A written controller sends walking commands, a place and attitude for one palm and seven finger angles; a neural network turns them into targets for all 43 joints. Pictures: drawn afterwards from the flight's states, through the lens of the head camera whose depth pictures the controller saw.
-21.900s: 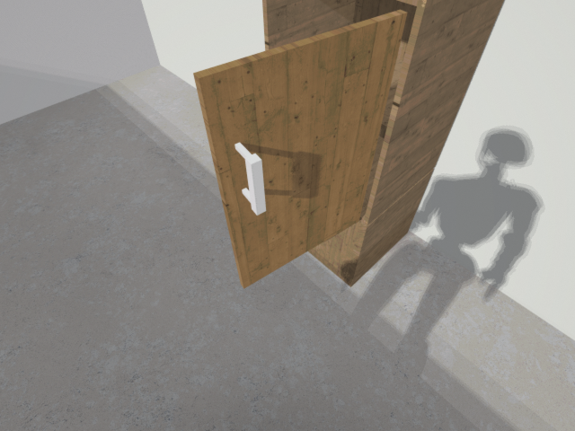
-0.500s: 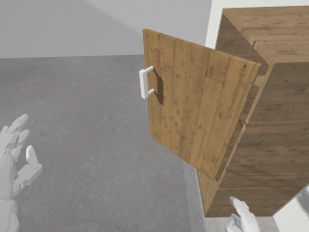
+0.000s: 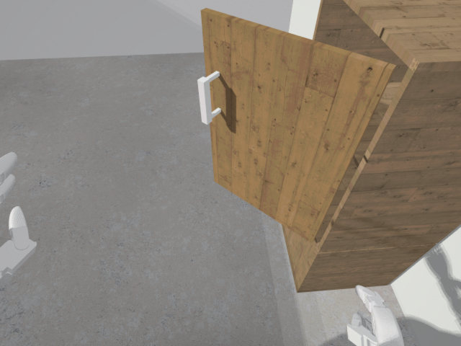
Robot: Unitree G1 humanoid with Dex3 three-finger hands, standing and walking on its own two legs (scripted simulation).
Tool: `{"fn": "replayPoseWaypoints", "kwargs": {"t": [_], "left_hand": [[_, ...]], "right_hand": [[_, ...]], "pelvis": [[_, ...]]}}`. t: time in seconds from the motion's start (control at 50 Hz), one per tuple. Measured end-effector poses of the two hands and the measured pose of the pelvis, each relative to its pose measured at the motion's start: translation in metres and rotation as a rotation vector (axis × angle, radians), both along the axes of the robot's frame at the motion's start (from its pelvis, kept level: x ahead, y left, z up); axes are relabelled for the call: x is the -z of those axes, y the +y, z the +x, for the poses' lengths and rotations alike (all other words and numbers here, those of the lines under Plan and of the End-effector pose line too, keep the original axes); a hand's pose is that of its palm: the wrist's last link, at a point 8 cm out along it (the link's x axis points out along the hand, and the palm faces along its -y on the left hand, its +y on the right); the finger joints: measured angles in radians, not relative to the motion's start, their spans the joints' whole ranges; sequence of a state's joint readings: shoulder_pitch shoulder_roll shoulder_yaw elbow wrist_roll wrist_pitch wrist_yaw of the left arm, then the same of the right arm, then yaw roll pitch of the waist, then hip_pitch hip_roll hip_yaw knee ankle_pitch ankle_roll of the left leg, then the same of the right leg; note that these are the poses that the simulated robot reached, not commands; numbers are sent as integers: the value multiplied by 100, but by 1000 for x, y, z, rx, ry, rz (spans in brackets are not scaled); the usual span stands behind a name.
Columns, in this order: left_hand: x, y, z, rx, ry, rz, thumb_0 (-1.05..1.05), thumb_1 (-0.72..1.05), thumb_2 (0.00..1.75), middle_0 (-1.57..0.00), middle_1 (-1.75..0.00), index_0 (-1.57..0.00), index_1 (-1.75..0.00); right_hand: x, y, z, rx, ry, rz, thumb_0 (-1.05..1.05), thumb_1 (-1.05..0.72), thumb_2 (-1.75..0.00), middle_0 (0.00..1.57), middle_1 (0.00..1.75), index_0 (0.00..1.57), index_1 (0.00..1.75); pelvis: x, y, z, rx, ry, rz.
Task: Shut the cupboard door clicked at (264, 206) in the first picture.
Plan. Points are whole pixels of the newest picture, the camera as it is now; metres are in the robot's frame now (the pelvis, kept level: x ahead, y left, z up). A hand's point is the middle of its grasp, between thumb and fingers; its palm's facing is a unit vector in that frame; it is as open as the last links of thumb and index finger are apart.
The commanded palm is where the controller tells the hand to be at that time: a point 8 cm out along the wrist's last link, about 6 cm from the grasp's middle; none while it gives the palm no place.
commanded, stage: step back with the hand held close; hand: left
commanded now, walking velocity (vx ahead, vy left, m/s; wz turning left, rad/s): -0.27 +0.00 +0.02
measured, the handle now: (210, 98) +0.67 +0.10 +0.06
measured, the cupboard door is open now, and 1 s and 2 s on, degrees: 47 47 47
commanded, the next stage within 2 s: stop stepping back and stand still in 0.86 s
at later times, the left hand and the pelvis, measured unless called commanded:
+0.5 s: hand out of the picture +0.09 +0.27 +0.17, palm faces +0.54 -0.71 -0.45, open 7.4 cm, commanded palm +0.03 +0.30 +0.18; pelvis -0.09 -0.01 -0.02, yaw +5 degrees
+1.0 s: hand out of the picture -0.01 +0.25 +0.17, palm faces +0.46 -0.80 -0.38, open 7.4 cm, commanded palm -0.07 +0.29 +0.18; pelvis -0.22 -0.01 -0.02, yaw -1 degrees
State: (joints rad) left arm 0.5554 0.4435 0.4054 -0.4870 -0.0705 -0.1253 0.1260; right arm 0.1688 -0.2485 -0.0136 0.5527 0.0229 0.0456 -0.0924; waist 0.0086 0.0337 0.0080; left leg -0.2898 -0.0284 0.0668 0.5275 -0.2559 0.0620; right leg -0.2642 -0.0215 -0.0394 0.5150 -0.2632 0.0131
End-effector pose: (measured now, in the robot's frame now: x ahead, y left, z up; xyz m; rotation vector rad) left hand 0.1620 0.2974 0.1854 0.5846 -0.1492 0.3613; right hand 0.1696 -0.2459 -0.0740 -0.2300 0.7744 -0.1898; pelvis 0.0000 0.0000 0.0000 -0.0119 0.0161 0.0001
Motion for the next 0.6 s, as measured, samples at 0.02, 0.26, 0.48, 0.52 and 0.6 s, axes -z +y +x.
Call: {"fn": "replayPoseWaypoints", "kwargs": {"t": [0.02,0.26,0.48,0.52,0.6], "left_hand": [[-3,2,-3,5,-11,14,2,89,90,-21,-30,-21,-31],[13,17,-59,-48,-63,-2,2,89,90,-21,-30,-21,-31],[0,8,-116,-78,-222,55,2,89,90,-21,-30,-21,-31],[-4,8,-125,-79,-235,58,2,89,90,-21,-30,-21,-31],[-2,13,-136,-67,-249,32,1,89,90,-21,-30,-21,-31]], "right_hand": [[-1,2,-2,0,-8,1,1,-91,-90,21,30,20,30],[4,16,-56,-35,-25,1,1,-90,-90,21,30,20,30],[16,7,-96,-105,15,-34,1,-90,-90,21,30,21,30],[16,7,-99,-109,13,-34,1,-90,-90,21,30,21,30],[12,11,-109,-112,16,-43,1,-90,-90,21,30,20,30]], "pelvis": [[0,1,-3,3,0,0],[10,5,-50,-9,-13,-15],[20,-8,-83,-95,-35,-18],[19,-7,-89,-89,-32,-14],[18,-1,-103,-94,-32,-15]]}}
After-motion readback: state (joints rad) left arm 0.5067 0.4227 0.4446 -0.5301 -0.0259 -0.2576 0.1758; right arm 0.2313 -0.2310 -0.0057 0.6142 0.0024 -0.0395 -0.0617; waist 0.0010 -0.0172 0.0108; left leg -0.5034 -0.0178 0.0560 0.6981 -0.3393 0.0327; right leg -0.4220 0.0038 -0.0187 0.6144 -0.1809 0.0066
